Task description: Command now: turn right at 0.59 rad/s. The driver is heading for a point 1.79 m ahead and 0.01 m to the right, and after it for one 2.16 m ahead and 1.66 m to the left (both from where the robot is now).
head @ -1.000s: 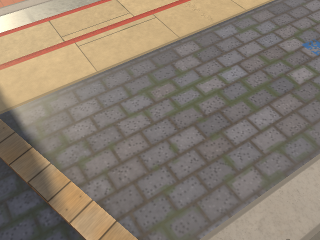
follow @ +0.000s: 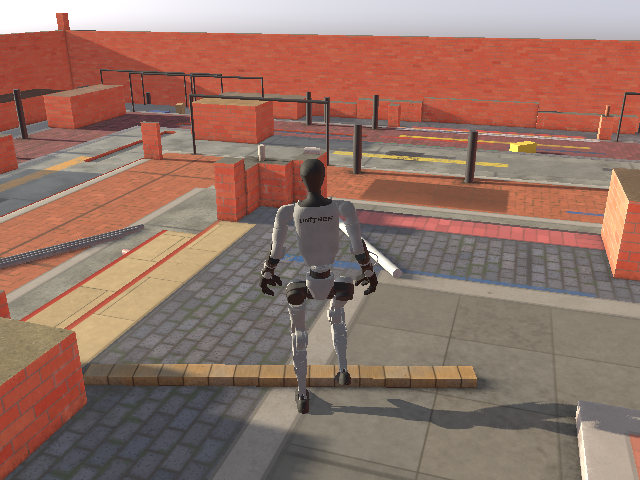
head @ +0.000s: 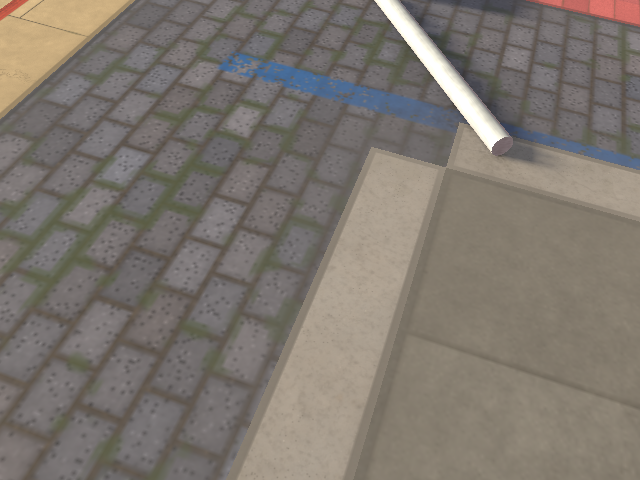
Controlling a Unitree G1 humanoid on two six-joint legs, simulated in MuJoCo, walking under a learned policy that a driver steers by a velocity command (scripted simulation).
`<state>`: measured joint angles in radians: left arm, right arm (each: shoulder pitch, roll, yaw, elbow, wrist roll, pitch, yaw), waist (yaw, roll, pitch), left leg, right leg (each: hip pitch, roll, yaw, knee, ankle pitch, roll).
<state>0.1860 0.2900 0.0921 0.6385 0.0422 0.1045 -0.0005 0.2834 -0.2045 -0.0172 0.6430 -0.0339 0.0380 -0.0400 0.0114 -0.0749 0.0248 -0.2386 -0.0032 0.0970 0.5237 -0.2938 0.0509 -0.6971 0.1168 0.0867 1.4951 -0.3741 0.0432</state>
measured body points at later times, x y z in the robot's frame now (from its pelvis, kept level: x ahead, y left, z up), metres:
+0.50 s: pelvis -0.03 -0.06 +0.01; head -0.02 -0.09 +0.46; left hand +0.18 +0.14 -0.07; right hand -0.01 -0.33 -0.13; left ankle -0.04 +0.09 -0.66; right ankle -0.05 -0.13 -0.74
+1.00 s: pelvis -0.05 -0.04 +0.01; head -0.04 -0.03 +0.46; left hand +0.04 +0.19 -0.14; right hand -0.05 -0.27 -0.14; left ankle -0.05 +0.07 -0.73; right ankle -0.05 -0.13 -0.73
